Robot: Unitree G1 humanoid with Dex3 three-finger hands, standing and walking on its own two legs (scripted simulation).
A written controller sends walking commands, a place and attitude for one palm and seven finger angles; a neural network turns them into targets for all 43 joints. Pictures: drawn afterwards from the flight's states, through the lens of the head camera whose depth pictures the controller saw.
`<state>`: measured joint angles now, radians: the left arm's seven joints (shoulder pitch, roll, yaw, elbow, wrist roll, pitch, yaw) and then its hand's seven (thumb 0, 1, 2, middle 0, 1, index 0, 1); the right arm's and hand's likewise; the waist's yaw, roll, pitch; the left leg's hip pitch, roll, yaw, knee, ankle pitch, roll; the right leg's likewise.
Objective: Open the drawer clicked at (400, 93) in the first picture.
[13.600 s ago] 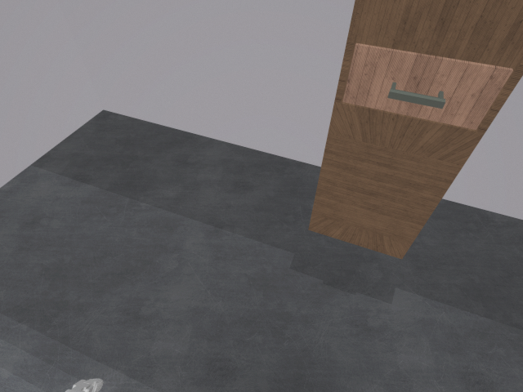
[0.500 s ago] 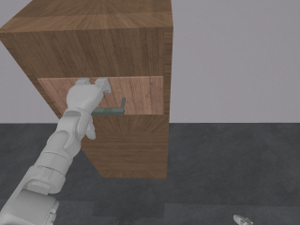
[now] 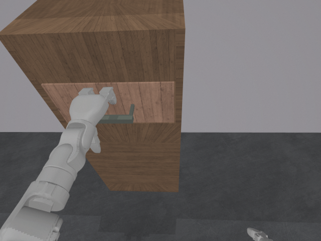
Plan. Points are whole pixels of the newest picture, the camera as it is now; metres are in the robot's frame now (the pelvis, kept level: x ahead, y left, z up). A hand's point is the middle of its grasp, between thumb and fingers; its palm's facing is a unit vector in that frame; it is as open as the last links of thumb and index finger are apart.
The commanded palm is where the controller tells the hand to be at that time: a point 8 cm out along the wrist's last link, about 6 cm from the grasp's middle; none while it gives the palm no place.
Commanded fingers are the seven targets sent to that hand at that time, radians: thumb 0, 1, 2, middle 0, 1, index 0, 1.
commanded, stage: lower the fingers behind the handle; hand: left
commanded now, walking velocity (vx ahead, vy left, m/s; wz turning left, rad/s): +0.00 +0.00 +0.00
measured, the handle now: (111, 113) +0.47 +0.19 +0.03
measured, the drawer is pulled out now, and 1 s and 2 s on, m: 0.00 0.00 0.00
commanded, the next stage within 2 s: close the thumb around the handle in 1.38 s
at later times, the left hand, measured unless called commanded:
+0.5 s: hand (103, 125) +0.41 +0.20 +0.04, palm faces -0.04 -0.04 -1.00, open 13.8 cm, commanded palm +0.39 +0.21 +0.10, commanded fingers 0.00 -0.50 0.30 -0.30 -1.20 -0.30 -1.20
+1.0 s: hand (106, 131) +0.42 +0.20 +0.00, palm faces -0.02 -0.05 -1.00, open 13.8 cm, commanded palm +0.39 +0.20 +0.06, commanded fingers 0.00 -0.50 0.30 -0.30 -1.20 -0.30 -1.20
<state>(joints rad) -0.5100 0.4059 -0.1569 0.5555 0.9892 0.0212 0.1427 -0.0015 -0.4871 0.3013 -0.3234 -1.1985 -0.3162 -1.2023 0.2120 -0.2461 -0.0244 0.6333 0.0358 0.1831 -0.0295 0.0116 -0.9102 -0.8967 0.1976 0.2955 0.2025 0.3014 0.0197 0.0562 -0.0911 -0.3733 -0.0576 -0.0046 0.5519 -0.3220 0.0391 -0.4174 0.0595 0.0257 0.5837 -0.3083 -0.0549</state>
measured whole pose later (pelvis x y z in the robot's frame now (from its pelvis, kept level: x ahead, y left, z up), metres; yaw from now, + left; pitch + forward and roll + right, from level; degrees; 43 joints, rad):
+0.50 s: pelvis +0.00 +0.00 -0.01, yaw +0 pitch +11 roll +0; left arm -0.58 0.39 -0.14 0.76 1.03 -0.03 0.23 0.00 -0.49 0.30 -0.32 -1.20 -0.32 -1.20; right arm 0.26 -0.25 -0.04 0.66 0.03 0.16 -0.04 0.01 -0.91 -0.90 0.20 0.30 0.20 0.30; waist -0.01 0.05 -0.11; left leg -0.48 -0.05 0.00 0.62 -0.34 0.04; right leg -0.51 0.06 0.03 0.64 -0.32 -0.05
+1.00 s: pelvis +0.00 +0.01 -0.01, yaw -1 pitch +14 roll +0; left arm -0.57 0.35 -0.11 0.84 1.07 -0.03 0.35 0.00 -0.49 0.30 -0.32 -1.20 -0.32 -1.20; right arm 0.27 -0.24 -0.06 0.67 0.02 0.16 -0.02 0.01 -0.91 -0.90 0.20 0.30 0.20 0.30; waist -0.03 0.05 -0.15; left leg -0.56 -0.05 0.01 0.69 -0.37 0.05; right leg -0.59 0.07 0.03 0.69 -0.34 -0.05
